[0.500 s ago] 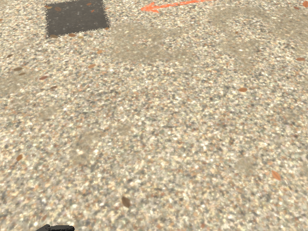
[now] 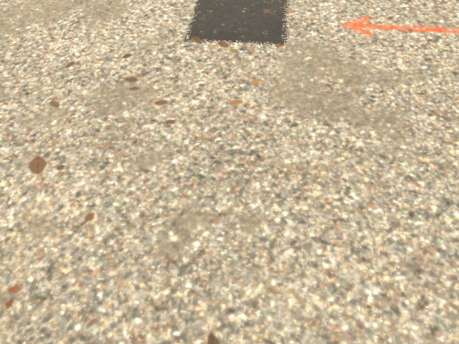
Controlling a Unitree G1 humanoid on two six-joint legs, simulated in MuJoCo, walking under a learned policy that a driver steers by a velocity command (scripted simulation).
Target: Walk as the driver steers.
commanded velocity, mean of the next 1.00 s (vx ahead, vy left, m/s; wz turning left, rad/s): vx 0.05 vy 0.00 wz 0.45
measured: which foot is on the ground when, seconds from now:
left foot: up 0.00-0.14, down 0.16-0.58, up 0.60-0.92, down 0.94-1.00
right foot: down 0.00-0.16, up 0.18-0.56, down 0.58-1.00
